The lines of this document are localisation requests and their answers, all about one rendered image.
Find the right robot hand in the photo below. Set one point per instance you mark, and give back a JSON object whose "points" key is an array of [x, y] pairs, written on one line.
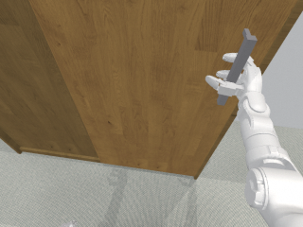
{"points": [[250, 80]]}

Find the robot right forearm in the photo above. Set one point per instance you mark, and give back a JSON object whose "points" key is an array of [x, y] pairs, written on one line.
{"points": [[259, 136]]}

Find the wardrobe door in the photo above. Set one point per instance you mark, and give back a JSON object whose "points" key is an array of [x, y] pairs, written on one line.
{"points": [[136, 71], [36, 107]]}

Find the handle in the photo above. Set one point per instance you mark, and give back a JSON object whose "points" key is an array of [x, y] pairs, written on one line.
{"points": [[241, 59]]}

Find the robot right upper arm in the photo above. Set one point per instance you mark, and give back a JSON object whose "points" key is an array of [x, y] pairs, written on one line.
{"points": [[277, 194]]}

